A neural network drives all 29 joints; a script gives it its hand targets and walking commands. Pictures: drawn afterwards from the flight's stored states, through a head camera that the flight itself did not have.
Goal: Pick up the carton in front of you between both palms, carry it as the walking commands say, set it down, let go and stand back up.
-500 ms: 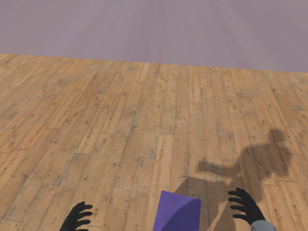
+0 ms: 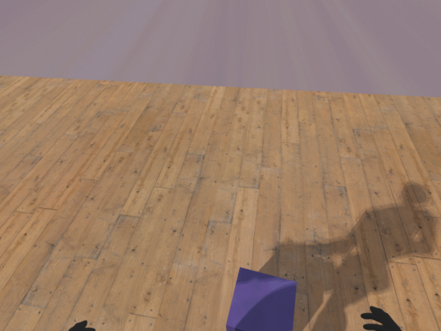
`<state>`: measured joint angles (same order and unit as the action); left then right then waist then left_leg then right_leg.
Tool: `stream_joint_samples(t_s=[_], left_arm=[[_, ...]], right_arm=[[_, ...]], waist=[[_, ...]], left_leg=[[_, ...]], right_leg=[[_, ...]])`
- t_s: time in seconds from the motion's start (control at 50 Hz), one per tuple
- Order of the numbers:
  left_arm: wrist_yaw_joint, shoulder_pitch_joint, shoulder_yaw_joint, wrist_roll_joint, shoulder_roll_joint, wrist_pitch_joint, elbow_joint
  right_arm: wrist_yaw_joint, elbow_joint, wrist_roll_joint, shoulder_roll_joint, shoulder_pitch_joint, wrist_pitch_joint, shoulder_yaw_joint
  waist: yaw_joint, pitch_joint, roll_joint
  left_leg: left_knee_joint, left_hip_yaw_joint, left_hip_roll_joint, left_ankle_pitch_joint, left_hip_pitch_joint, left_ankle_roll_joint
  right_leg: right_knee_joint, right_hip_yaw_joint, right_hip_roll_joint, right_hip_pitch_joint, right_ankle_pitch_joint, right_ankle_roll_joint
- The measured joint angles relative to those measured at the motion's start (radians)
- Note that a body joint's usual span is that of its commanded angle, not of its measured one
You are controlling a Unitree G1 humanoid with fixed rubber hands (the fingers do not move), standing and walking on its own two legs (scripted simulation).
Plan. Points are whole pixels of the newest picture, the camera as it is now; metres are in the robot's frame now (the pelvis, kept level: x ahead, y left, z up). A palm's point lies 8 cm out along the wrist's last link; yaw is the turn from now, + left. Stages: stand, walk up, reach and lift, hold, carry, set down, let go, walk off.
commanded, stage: stand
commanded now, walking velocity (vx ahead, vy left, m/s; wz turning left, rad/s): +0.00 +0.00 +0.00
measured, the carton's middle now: (260, 313) +0.35 -0.10 -0.64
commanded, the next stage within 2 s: none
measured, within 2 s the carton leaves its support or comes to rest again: neither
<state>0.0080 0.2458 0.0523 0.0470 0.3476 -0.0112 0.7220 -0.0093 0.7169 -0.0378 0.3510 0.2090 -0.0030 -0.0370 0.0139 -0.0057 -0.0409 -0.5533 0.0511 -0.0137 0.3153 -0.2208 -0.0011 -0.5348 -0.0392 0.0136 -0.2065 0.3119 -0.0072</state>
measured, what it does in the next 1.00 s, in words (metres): stands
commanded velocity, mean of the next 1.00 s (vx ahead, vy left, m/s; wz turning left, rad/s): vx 0.00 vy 0.00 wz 0.00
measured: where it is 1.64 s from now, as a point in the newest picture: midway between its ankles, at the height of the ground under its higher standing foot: outside the picture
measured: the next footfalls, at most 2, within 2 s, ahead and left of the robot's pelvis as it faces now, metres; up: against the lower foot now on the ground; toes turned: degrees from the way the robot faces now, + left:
none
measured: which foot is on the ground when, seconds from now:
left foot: down 0.00-1.00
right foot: down 0.00-1.00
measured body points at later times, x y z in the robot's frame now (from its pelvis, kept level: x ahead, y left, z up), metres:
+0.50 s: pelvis +0.01 +0.00 +0.01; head +0.00 -0.02 +0.46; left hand +0.12 +0.30 -0.09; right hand +0.14 -0.30 -0.10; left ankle -0.01 +0.12 -0.73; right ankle -0.02 -0.13 -0.73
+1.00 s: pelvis -0.01 +0.00 +0.01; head -0.03 -0.01 +0.46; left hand +0.08 +0.31 -0.10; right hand +0.10 -0.31 -0.10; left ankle -0.01 +0.12 -0.73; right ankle -0.02 -0.13 -0.73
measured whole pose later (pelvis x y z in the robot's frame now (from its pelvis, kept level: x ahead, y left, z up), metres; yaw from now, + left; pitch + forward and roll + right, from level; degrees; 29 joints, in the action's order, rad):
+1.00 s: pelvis -0.01 +0.00 +0.01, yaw +1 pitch -3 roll +0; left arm 0.01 0.15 0.02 0.02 0.38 0.00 0.99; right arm -0.01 0.98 -0.02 0.39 0.15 0.01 0.00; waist 0.01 0.01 -0.02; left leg -0.38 0.06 -0.01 0.21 -0.12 -0.01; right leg -0.36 -0.03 0.01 -0.10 0.21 0.00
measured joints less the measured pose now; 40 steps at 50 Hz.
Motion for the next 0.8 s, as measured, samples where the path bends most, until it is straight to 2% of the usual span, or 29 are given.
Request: stream_joint_samples(t_s=[0.28,0.8], left_arm=[[0.015,-0.055,-0.023,-0.014,-0.006,0.003,0.100],[0.006,-0.093,-0.035,-0.025,0.020,0.011,0.247]], right_arm=[[-0.014,0.090,0.014,0.004,-0.043,0.006,0.021],[-0.012,0.235,0.019,0.028,-0.072,0.009,0.035]], waist=[[-0.010,0.010,0.016],[-0.009,0.017,0.016]], left_leg=[[0.058,0.003,0.004,-0.013,0.057,-0.005],[0.161,0.010,0.008,-0.085,0.114,-0.009]], right_leg=[[0.054,0.002,0.001,0.055,-0.011,0.005],[0.163,0.008,0.001,0.118,-0.085,0.007]])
